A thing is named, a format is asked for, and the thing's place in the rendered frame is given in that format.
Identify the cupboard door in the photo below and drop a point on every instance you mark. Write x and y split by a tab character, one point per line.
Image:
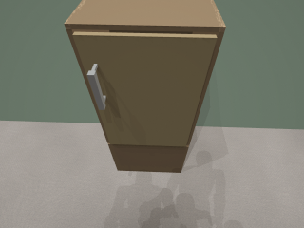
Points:
152	83

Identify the handle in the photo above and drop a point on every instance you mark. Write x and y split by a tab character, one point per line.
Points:
96	88

